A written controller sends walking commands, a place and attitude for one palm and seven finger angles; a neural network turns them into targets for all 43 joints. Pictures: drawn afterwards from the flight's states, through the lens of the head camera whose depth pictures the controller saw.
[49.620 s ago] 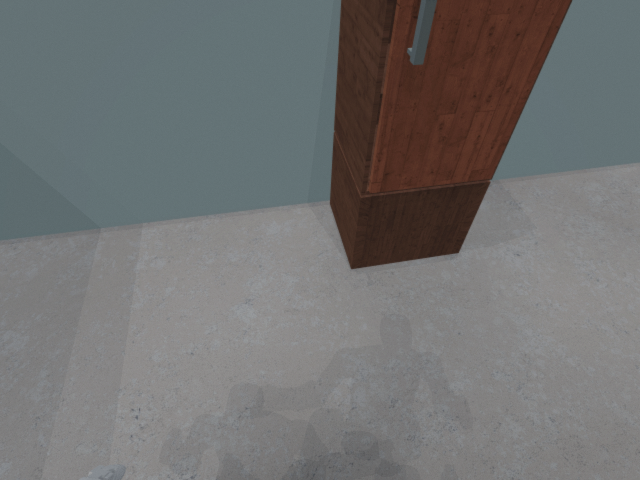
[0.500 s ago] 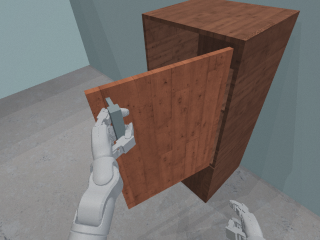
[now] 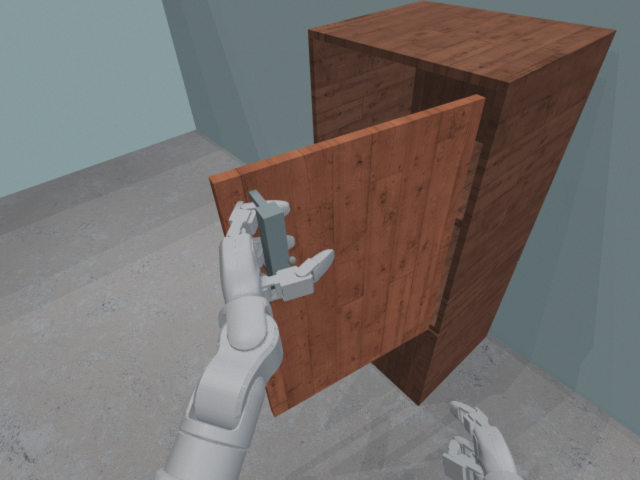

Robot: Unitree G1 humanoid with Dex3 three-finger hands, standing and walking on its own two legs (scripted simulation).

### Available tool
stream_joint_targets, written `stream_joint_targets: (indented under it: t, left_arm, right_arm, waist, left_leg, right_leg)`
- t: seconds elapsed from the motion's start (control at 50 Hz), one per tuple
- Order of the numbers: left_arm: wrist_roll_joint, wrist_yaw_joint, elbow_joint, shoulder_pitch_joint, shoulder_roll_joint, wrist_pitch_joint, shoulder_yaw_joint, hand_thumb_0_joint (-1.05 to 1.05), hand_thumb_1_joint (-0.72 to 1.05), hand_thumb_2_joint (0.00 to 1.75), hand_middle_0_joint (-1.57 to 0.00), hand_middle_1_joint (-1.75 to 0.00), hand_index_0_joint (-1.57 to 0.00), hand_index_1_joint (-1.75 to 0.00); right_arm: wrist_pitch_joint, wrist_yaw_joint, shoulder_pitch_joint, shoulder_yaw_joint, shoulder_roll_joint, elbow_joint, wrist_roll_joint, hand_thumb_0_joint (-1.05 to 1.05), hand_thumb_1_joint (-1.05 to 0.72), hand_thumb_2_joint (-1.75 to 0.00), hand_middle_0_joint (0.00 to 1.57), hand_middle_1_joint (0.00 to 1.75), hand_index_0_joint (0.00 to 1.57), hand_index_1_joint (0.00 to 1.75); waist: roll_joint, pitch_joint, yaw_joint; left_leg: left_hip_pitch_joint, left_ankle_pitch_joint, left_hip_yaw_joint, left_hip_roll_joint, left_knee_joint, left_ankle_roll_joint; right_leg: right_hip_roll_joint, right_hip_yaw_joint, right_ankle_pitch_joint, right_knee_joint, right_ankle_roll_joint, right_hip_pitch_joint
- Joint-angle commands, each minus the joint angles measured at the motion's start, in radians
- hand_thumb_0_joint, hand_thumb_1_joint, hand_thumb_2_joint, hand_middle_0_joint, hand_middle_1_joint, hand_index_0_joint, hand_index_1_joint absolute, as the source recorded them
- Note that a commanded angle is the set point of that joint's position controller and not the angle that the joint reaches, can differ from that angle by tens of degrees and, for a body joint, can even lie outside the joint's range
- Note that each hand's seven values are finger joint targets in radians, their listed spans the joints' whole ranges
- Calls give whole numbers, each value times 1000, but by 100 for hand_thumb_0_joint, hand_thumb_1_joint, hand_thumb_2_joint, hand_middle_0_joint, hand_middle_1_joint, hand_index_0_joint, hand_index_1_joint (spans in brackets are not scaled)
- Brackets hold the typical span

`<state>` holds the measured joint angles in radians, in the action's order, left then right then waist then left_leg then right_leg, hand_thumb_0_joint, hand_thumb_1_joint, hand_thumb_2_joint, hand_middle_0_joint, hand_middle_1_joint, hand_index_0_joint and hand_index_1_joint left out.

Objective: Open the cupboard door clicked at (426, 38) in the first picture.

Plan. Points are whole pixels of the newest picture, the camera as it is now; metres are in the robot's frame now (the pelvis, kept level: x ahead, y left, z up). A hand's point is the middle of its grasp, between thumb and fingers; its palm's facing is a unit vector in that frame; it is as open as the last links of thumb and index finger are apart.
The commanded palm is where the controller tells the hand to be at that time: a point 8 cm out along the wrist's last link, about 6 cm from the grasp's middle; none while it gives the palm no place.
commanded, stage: open thumb and fingers to let go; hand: left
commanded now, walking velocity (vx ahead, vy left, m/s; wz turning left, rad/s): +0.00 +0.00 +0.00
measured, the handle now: (268, 243) +0.35 +0.11 +0.15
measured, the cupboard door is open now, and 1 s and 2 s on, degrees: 79 80 79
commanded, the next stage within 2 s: slide the hand sideways off the handle in 0.44 s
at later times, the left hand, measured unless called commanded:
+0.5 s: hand (288, 256) +0.32 +0.07 +0.16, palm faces +0.26 -0.96 +0.01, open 14.5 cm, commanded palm +0.28 +0.10 +0.15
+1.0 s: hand (280, 280) +0.29 +0.08 +0.16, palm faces -0.14 -0.99 -0.04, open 16.0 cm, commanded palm +0.26 +0.13 +0.15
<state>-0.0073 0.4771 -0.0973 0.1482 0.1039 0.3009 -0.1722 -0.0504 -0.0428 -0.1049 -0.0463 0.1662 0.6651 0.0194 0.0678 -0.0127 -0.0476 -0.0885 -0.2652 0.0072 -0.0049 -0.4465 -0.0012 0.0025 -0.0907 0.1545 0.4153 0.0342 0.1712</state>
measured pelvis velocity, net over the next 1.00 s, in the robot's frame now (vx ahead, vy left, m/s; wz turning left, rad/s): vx -0.01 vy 0.01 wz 0.00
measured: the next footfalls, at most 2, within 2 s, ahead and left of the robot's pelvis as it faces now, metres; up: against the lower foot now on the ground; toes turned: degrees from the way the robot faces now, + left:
none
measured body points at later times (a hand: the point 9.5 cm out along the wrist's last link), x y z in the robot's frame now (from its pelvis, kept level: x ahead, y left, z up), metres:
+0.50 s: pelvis +0.00 +0.02 +0.00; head -0.04 +0.01 +0.45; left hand +0.30 +0.12 +0.17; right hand +0.19 -0.17 -0.10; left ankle -0.01 +0.12 -0.74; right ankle +0.05 -0.10 -0.74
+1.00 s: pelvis -0.01 +0.01 -0.01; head -0.05 -0.01 +0.44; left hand +0.29 +0.13 +0.16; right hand +0.20 -0.18 -0.08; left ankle -0.01 +0.12 -0.74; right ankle +0.05 -0.10 -0.74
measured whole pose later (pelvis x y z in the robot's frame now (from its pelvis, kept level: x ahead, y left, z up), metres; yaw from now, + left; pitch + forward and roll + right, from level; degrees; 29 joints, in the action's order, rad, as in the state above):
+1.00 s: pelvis -0.01 +0.01 -0.01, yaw +0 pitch -5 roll +1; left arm -0.13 0.00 -0.10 0.16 -0.08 0.26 -0.14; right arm -0.03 -0.03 -0.14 -0.09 0.19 0.59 -0.03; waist 0.04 -0.02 -0.05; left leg -0.14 -0.30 0.02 0.03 -0.53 -0.02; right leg 0.04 -0.07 0.20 0.54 0.01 0.24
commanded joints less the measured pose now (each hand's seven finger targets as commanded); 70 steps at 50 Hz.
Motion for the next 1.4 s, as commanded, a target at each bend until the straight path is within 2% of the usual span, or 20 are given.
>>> stream_joint_targets:
  t: [0.0,0.04,0.16,0.28,0.4,0.52,0.54,0.56,0.58,0.62,0.66,0.72,0.78,0.84,0.9,1.06,1.08,1.16,1.32,1.38]
  left_arm:
    - [28,13,-205,385,20,-65,-1,0,-50,30,-30,-120,-30,-120]
    - [26,20,-192,408,25,-64,0,0,-50,30,-30,-120,-30,-120]
    - [40,43,-160,402,55,-64,-27,0,-50,30,-25,-90,-25,-90]
    - [41,58,-111,445,64,-59,-23,0,-50,30,-20,-60,-20,-60]
    - [31,55,-159,449,104,-67,-68,0,-50,30,-15,-30,-15,-30]
    - [35,66,-128,497,119,-54,-87,0,-50,30,-15,-30,-15,-30]
    - [105,-158,-95,439,60,-93,-273,0,-50,30,-15,-30,-15,-30]
    - [64,-276,-132,475,-20,-125,-194,0,-50,30,-15,-30,-15,-30]
    - [55,-358,-181,533,-61,-155,-187,0,-50,30,-15,-30,-15,-30]
    - [1,-492,-131,578,-74,-166,-185,0,-50,30,-15,-30,-15,-30]
    - [-95,-561,-100,564,-46,-146,-152,0,-50,30,-15,-30,-15,-30]
    - [-164,-538,-106,527,-66,-123,-58,0,-50,30,-15,-30,-15,-30]
    - [-150,-495,-147,462,-79,-124,-40,0,-50,30,-15,-30,-15,-30]
    - [-125,-470,-179,383,-122,-124,-9,0,-50,30,-15,-30,-15,-30]
    - [-117,-471,-199,375,-175,-110,26,0,-50,30,-15,-30,-15,-30]
    - [-138,-483,-259,153,-298,-69,180,0,-50,30,-15,-30,-15,-30]
    - [-141,-486,-292,152,-283,-68,166,0,-50,30,-15,-30,-15,-30]
    - [-155,-494,-354,-29,-346,-66,257,0,-50,30,-15,-30,-15,-30]
    - [-177,-541,-574,-172,-361,-121,257,0,-50,30,-15,-30,-15,-30]
    - [-195,-570,-596,-192,-380,-151,270,0,-50,30,-15,-30,-15,-30]
  right_arm:
    - [40,0,191,20,61,-164,-5,0,-90,-90,20,30,20,30]
    - [42,0,189,20,61,-162,-2,0,-90,-90,20,30,20,30]
    - [31,8,184,24,62,-155,-3,0,-90,-90,20,30,20,30]
    - [22,6,183,24,63,-148,-2,0,-90,-90,20,30,20,30]
    - [22,18,183,29,62,-150,-2,0,-90,-90,20,30,20,30]
    - [28,22,187,26,62,-138,-6,0,-90,-90,20,30,20,30]
    - [12,23,93,28,111,-130,1,0,-90,-90,20,30,20,30]
    - [-1,9,90,31,107,-174,-15,0,-90,-90,20,30,20,30]
    - [2,-5,98,21,101,-195,-18,0,-90,-90,20,30,20,30]
    - [18,-21,104,5,104,-209,-32,0,-90,-90,20,30,20,30]
    - [47,-27,130,-6,107,-220,-48,0,-90,-90,20,30,20,30]
    - [86,-19,133,-8,113,-216,-52,0,-90,-90,20,30,20,30]
    - [99,7,133,-3,114,-223,-55,0,-90,-90,20,30,20,30]
    - [94,20,132,2,116,-238,-51,0,-90,-90,20,30,20,30]
    - [75,14,149,-6,118,-246,-53,0,-90,-90,20,30,20,30]
    - [47,3,172,-15,115,-275,-54,0,-90,-90,20,30,20,30]
    - [47,4,171,-17,116,-281,-53,0,-90,-90,20,30,20,30]
    - [44,8,155,-9,120,-290,-52,0,-90,-90,20,30,20,30]
    - [93,1,105,5,135,-318,-56,0,-90,-90,20,30,20,30]
    - [131,-9,88,9,144,-310,-57,0,-90,-90,20,30,20,30]
  waist:
    - [-116,-132,-4]
    - [-131,-134,-2]
    - [-91,-140,-5]
    - [-140,-148,-6]
    - [-109,-162,4]
    - [-136,-140,13]
    - [-223,-106,101]
    - [-140,-175,70]
    - [-76,-213,67]
    - [-58,-178,80]
    - [-19,-124,72]
    - [-108,-139,48]
    - [-65,-146,31]
    - [-128,-151,20]
    - [-103,-116,19]
    - [-114,-106,-20]
    - [-89,-106,-15]
    - [-103,-128,-34]
    - [-69,-142,-3]
    - [-55,-120,8]
  left_leg:
    - [-57,66,-18,16,71,-5]
    - [-57,66,-21,15,71,-5]
    - [-63,91,-32,7,81,11]
    - [-72,86,-38,6,89,10]
    - [-56,131,-41,-5,78,22]
    - [-76,68,-52,-2,76,19]
    - [-23,110,-54,-7,65,-13]
    - [-19,140,-41,-1,65,-10]
    - [6,154,-38,7,61,-10]
    - [-8,108,-52,12,58,-12]
    - [-34,64,-70,10,66,-3]
    - [-74,15,-87,9,68,5]
    - [-91,20,-85,6,65,18]
    - [-107,28,-68,4,51,3]
    - [-130,-32,-49,9,55,-7]
    - [-145,-8,-22,10,52,-13]
    - [-137,3,-20,9,56,-14]
    - [-134,81,-1,5,39,-16]
    - [-86,162,14,0,8,-25]
    - [-76,144,8,2,-2,-26]
  right_leg:
    - [38,78,134,-113,6,-67]
    - [36,72,134,-109,5,-63]
    - [28,48,78,-68,15,-64]
    - [25,44,85,-63,15,-70]
    - [21,31,35,-37,17,-64]
    - [21,32,93,-38,13,-33]
    - [16,52,6,-12,13,8]
    - [18,44,-41,5,22,-25]
    - [21,46,-63,17,24,-46]
    - [21,35,-24,23,26,-19]
    - [16,22,22,32,25,16]
    - [10,6,70,42,13,17]
    - [12,5,74,60,14,16]
    - [12,19,79,46,9,4]
    - [19,41,139,22,7,4]
    - [23,72,164,-27,2,-59]
    - [24,75,150,-28,3,-59]
    - [21,83,46,-23,0,-110]
    - [10,79,-90,-1,-12,-99]
    - [12,79,-64,-12,-16,-73]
